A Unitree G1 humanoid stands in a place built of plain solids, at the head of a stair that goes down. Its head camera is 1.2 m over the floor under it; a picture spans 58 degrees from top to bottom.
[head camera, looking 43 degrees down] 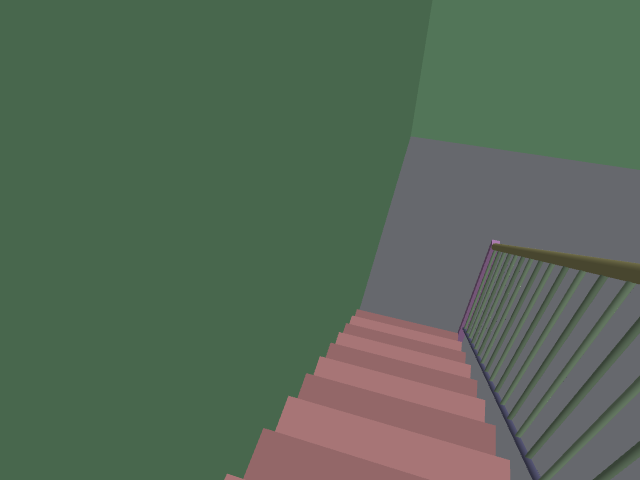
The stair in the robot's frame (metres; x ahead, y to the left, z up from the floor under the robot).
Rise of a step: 0.18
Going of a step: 0.21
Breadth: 0.80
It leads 17 degrees to the right of straight ahead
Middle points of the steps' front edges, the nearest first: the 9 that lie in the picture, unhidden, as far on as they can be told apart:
0.49 -0.21 -0.18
0.68 -0.27 -0.35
0.88 -0.32 -0.53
1.08 -0.38 -0.71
1.27 -0.44 -0.89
1.47 -0.50 -1.06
1.67 -0.56 -1.24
1.87 -0.62 -1.42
2.06 -0.68 -1.60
